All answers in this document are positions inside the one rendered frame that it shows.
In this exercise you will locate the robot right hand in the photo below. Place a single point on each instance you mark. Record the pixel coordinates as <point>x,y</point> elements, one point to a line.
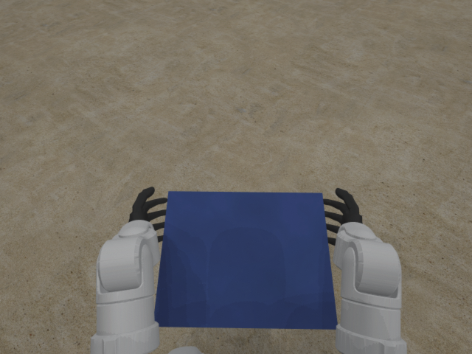
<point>350,212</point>

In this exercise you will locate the robot left forearm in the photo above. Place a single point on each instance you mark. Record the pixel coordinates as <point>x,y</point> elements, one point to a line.
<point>124,289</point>

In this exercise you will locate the carton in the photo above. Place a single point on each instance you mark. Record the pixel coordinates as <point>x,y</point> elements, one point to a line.
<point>245,260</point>

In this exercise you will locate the robot right forearm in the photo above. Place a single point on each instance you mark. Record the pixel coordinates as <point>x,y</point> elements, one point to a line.
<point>370,291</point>

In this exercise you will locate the robot left hand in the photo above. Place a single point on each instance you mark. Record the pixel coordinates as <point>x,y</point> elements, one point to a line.
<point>141,207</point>

